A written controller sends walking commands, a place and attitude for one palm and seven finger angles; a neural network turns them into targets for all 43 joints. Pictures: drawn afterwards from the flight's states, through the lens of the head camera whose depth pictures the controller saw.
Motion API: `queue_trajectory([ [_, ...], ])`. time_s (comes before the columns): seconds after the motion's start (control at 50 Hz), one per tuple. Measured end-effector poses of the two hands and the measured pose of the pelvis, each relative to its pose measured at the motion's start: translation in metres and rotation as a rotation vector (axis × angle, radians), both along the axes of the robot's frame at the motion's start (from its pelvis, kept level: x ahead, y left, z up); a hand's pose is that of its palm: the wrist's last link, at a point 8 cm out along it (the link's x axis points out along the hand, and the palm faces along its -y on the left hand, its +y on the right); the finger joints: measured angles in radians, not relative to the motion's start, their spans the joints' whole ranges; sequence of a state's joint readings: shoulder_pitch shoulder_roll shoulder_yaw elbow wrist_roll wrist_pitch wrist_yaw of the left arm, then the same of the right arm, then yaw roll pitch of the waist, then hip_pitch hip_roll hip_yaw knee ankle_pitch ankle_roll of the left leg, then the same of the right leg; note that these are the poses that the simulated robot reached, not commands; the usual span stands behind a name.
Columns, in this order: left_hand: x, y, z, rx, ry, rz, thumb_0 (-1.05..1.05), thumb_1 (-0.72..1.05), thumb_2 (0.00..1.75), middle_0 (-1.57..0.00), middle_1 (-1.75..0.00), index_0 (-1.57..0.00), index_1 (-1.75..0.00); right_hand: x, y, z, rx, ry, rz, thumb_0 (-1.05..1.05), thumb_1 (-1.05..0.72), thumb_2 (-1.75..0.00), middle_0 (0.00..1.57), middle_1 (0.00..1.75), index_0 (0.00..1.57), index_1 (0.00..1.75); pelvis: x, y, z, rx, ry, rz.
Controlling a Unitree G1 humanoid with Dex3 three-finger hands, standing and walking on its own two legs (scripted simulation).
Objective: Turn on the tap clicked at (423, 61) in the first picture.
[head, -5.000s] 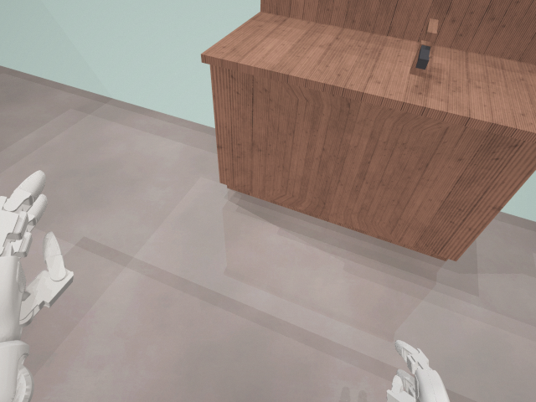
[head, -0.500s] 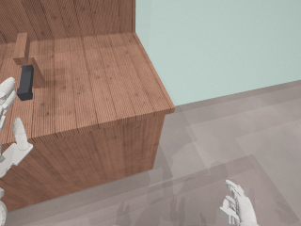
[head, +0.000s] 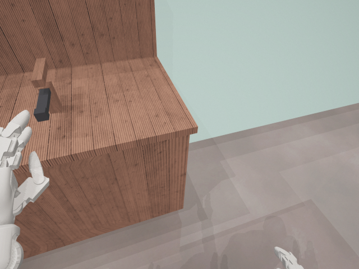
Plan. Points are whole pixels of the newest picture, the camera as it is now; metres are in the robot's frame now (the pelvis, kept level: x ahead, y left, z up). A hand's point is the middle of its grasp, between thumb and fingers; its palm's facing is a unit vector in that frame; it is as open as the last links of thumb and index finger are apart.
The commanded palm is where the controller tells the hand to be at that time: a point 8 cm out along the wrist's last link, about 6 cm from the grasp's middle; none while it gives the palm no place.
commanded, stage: come to a stop and stand still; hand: left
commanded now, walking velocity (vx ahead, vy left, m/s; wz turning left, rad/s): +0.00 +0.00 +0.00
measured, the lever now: (41, 114) +0.47 +0.42 +0.08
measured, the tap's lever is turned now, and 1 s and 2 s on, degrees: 0 0 0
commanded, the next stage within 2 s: look again from close up in 0.34 s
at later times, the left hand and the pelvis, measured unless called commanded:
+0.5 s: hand (17, 169) +0.21 +0.28 +0.19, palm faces +0.45 -0.77 -0.46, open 7.4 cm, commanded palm +0.14 +0.29 +0.18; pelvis -0.02 +0.00 +0.00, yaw +1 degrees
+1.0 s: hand (24, 147) +0.27 +0.30 +0.18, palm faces +0.43 -0.84 -0.32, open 7.4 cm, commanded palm +0.21 +0.33 +0.18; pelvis +0.05 +0.05 +0.00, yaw +1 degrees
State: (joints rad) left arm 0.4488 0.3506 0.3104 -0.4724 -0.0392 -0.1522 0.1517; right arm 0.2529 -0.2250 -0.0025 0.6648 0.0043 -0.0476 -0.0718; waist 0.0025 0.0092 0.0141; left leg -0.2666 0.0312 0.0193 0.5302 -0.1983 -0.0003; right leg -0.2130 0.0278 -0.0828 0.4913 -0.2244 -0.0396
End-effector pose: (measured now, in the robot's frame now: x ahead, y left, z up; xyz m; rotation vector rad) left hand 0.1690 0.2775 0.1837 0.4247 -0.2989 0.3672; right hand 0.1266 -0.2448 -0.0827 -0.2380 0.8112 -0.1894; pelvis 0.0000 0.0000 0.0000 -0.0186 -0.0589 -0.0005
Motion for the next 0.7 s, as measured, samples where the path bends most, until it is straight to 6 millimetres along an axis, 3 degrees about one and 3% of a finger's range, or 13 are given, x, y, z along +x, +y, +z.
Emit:
queue_trajectory([
  [0.1,-0.004,0.005,0.002,0.034,0.001,0.008,0.02,0.89,0.9,-0.21,-0.3,-0.21,-0.3,-0.008,-0.003,0.01,-0.004,-0.047,-0.017,0.02,-0.9,-0.9,0.2,0.3,0.2,0.3,-0.009,0.0,0.003,0.005,0.01,-0.01],
  [0.26,-0.014,-0.007,-0.008,0.015,0.053,-0.006,0.02,0.89,0.9,-0.21,-0.3,-0.21,-0.3,-0.008,0.008,0.004,0.038,-0.06,0.015,0.01,-0.9,-0.9,0.2,0.3,0.2,0.3,-0.018,-0.002,0.002,0.002,0.017,-0.012],
  [0.36,-0.015,-0.004,-0.006,0.013,0.046,-0.008,0.02,0.89,0.9,-0.21,-0.3,-0.21,-0.3,-0.006,0.016,0.001,0.041,-0.046,0.028,0.01,-0.9,-0.89,0.2,0.3,0.2,0.3,-0.017,0.001,0.001,-0.007,0.014,-0.009],
  [0.46,-0.008,0.012,0.005,0.089,0.023,0.012,0.02,0.89,0.9,-0.21,-0.3,-0.21,-0.3,-0.001,0.025,0.003,0.038,-0.043,0.049,0.01,-0.9,-0.89,0.2,0.3,0.2,0.3,-0.014,0.004,0.002,-0.005,0.017,-0.003],
  [0.5,0.003,0.034,0.024,0.174,-0.063,0.028,0.02,0.88,0.9,-0.22,-0.3,-0.21,-0.3,0.0,0.03,0.003,0.028,-0.029,0.09,0.01,-0.9,-0.89,0.2,0.3,0.2,0.3,-0.017,0.003,0.001,-0.01,0.024,0.011],
  [0.54,0.01,0.055,0.03,0.151,-0.115,0.065,0.02,0.89,0.9,-0.21,-0.3,-0.21,-0.3,0.004,0.034,0.006,0.036,-0.041,0.101,0.02,-0.9,-0.89,0.2,0.3,0.2,0.3,-0.018,0.008,0.001,-0.013,0.023,-0.006],
  [0.6,0.017,0.058,0.021,0.07,-0.101,0.049,0.02,0.89,0.9,-0.21,-0.3,-0.21,-0.3,0.01,0.039,0.012,0.05,-0.09,0.088,0.02,-0.9,-0.89,0.21,0.3,0.2,0.3,-0.014,0.022,0.003,-0.007,0.023,-0.027],
  [0.7,0.021,0.033,-0.01,0.005,0.033,-0.098,0.02,0.9,0.9,-0.2,-0.3,-0.2,-0.3,0.021,0.055,0.02,0.056,-0.132,0.066,0.02,-0.9,-0.89,0.2,0.3,0.2,0.3,0.001,0.042,0.006,0.004,0.04,-0.029],
])
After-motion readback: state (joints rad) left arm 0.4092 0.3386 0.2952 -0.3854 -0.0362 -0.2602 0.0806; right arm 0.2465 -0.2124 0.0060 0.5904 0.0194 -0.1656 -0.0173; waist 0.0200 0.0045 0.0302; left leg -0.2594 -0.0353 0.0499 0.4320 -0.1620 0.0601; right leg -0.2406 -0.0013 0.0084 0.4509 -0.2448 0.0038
